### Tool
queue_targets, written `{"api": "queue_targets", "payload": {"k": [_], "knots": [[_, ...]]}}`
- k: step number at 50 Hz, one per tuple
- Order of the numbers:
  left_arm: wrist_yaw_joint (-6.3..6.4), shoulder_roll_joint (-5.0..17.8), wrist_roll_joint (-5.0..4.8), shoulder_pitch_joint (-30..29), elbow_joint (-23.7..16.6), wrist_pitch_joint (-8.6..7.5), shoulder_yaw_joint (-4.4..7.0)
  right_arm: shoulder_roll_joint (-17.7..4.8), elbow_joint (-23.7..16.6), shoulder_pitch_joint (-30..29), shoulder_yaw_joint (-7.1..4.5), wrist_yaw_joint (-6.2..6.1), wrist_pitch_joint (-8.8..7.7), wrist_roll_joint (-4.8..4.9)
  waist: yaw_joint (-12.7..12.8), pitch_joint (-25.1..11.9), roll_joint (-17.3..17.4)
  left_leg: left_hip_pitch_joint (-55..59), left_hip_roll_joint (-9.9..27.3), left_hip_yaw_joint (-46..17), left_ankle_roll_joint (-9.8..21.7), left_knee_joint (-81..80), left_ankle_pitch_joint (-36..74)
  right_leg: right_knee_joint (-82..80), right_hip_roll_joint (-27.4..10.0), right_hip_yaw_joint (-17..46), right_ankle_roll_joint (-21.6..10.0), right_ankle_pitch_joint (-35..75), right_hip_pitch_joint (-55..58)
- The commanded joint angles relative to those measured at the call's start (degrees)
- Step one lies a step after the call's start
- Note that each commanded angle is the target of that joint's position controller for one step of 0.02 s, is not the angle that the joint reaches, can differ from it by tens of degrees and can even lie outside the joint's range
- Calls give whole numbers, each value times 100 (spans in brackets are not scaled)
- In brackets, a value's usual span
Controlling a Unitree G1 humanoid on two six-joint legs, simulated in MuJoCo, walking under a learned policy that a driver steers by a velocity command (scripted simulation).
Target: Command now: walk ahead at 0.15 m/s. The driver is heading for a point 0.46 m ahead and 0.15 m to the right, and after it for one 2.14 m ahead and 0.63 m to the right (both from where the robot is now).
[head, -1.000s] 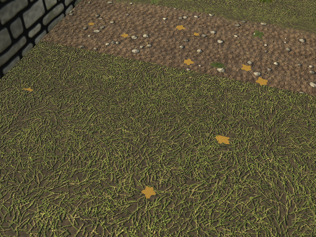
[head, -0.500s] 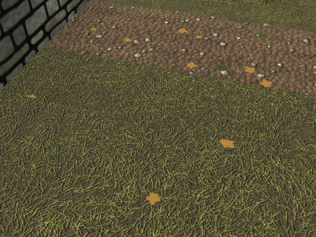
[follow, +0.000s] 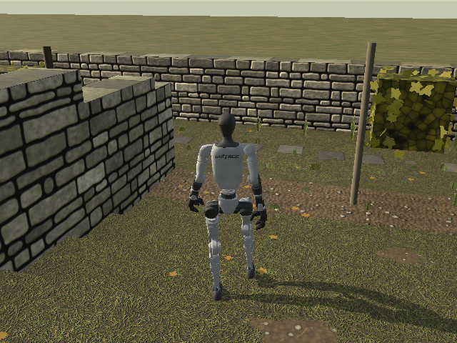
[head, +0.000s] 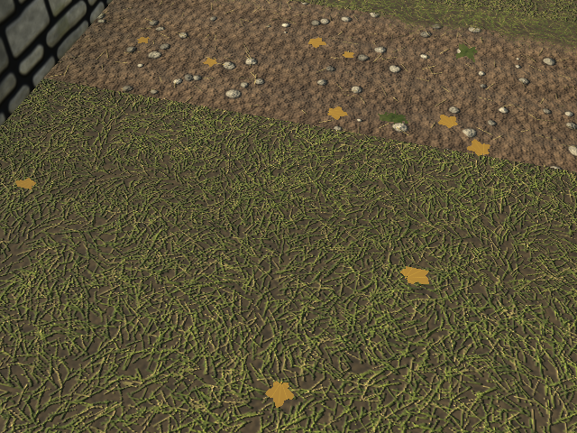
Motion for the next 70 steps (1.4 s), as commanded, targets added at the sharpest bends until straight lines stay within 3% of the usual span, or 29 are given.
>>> {"api": "queue_targets", "payload": {"k": [1,5,6,7,8,9,10,12,15,17,18,20,22,25,35,39,43,45,48,51,52,53,54,55,57,58,61,64,70], "knots": [[-56,53,33,-79,-303,62,-54,-1113,-159,-130,-179,-103,14,20,185,-215,765,-550,1116,-267,439,-123,4598,-642,284,-255,57,425,1124],[-98,263,89,350,-161,92,-46,-855,-78,-450,-128,-12,109,155,520,-229,590,-388,1263,-515,537,629,4317,-1281,295,-174,-263,236,1812],[-83,517,146,629,-71,60,28,-863,-44,-308,-139,-3,109,152,606,-385,256,-404,984,-462,308,1099,4102,-1812,205,5,-410,1879,2405],[-63,987,196,837,-39,29,126,-883,-31,151,-147,8,71,28,342,-845,-274,-952,559,-378,31,1824,2710,-1465,-327,526,-773,3997,3504],[-76,718,197,985,45,70,30,-450,153,759,-4,40,87,13,239,-1608,-1025,-1407,268,-341,-270,2725,415,-1542,-1097,1329,-1603,4138,4246],[-133,316,167,985,88,102,-84,-556,132,450,-20,58,178,106,384,-1548,-1252,-1656,92,-403,-437,3474,-1946,-2079,-1402,1981,-1937,3248,3915],[-174,202,142,748,98,79,-170,-699,5,95,-67,46,282,198,353,-1145,-1071,-1985,181,-606,-515,3974,-2635,-2371,-1379,2104,-1869,2093,3410],[-188,332,146,84,-21,53,-187,-678,-36,-186,-100,-47,498,163,135,-472,-367,-1892,420,-594,-573,3823,-2406,-2786,-1111,1633,-1445,549,2260],[-81,493,133,-404,-68,175,-129,-514,36,-179,-70,-149,585,87,-95,-272,-376,-807,446,-319,-431,1835,-902,-3093,-566,1020,-936,-995,1343],[9,443,-20,-245,75,253,-121,-539,119,-42,-67,-109,574,-42,-152,-321,-284,-173,317,-213,-260,853,295,-3059,-252,699,-621,-1987,1157],[30,439,-7,-75,176,266,-113,-678,62,-80,-71,-92,590,-111,-57,-207,-99,-240,493,-372,-153,616,132,-3011,-114,586,-425,-2400,1143],[115,213,75,69,218,306,-148,-916,-14,-425,-76,-127,539,-9,255,317,729,-1815,624,-674,61,-5,-1641,-2768,326,107,-114,-1802,2103],[148,170,143,217,344,260,-168,-839,-85,-787,-51,-140,387,11,392,279,870,-1991,618,-693,-109,-269,-1201,-2385,326,58,-127,-751,2774],[112,294,114,378,539,208,-161,-841,-60,-650,-69,-88,250,51,313,-15,375,-1254,549,-603,-172,-66,90,-2306,268,89,-253,132,2772],[101,384,56,408,821,258,-212,-821,33,-390,-40,-53,381,53,230,-234,211,-606,484,-477,-94,105,1584,-2173,258,19,-226,865,2825],[131,607,-12,15,561,309,-169,-1110,-112,-404,-172,-182,448,56,142,-169,258,-268,492,-316,-40,378,1747,-1744,399,21,-269,853,2089],[129,545,-9,-18,229,418,-141,-1310,-271,-270,-338,-366,548,43,134,-122,680,-279,1241,-684,457,502,2294,-719,581,-152,-242,-4,1229],[77,455,16,107,113,482,-131,-1353,-541,-691,-369,-438,538,13,241,-104,1091,-514,2053,-1157,951,385,2681,392,532,-223,-210,-1944,962],[-10,468,-33,-175,-152,506,-108,-1597,-855,-1197,-470,-479,432,138,286,192,756,-337,2365,-1237,897,390,2751,332,66,77,-189,-2542,437],[-129,519,-49,243,-118,427,-35,-1694,-931,-1365,-529,-476,519,258,469,-279,722,-443,1888,-461,427,1139,3000,-961,445,-578,-245,-1065,1602],[-153,689,-55,545,-58,411,64,-1580,-875,-1114,-515,-437,550,234,522,-462,423,-733,1514,-57,156,1927,2564,-1622,543,-360,-408,-293,2320],[-97,1446,-28,756,-186,387,285,-1337,-1027,-1042,-444,-394,543,66,473,-584,-1018,-2022,778,469,-449,3722,375,-2301,-543,1632,-1007,2017,3277],[-170,1650,217,1054,-220,284,225,-1010,-1427,-1578,-334,-361,523,-34,664,-1150,-1669,-3028,-207,-326,-558,5023,-2635,-2747,-1669,3726,-2156,2755,3569],[-208,1370,236,841,-321,154,130,-1236,-1364,-1510,-401,-319,506,49,524,-1031,-595,-3234,90,-901,-516,5693,-2527,-2724,-1674,3290,-2195,2345,3456],[-160,1207,52,135,-585,71,91,-1453,-1228,-1403,-489,-352,507,139,251,-473,212,-3293,363,-868,-467,5543,-1444,-2662,-1065,2112,-1566,1668,2828],[-127,1120,-25,40,-648,90,62,-1558,-1211,-1379,-537,-402,524,73,233,-462,172,-3176,485,-928,-494,5264,-1055,-2665,-897,1897,-1367,1453,2707],[-47,991,1,378,-655,140,10,-1356,-1338,-1382,-540,-388,507,114,242,-598,-210,-2926,342,-909,-574,4958,-503,-2762,-584,1729,-1283,1321,2730],[15,1069,-109,621,-649,116,47,-1376,-1549,-1653,-564,-321,405,119,350,-547,-402,-3171,394,-970,-629,3781,-44,-3222,-450,2145,-1242,-1373,3023],[105,1272,13,789,-700,124,122,-1277,-1855,-2070,-532,-95,33,74,533,-428,-598,-2875,293,-921,-694,2397,313,-3500,-393,2561,-1271,-1825,3022]]}}
Velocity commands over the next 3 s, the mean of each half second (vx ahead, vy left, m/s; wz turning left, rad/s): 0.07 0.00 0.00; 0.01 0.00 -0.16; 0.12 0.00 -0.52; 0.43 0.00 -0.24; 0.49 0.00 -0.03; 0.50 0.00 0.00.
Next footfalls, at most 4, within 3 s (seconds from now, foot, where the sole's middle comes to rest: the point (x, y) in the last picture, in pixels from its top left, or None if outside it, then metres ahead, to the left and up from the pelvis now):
0.12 right None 0.19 -0.12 -0.78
0.36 left None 0.11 0.11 -0.78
1.64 left None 0.29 0.05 -0.78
2.20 right None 0.52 -0.36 -0.93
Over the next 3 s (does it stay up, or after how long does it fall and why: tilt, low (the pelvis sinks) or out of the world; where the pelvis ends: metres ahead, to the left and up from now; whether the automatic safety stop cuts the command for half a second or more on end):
stays up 0.84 -0.38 -0.14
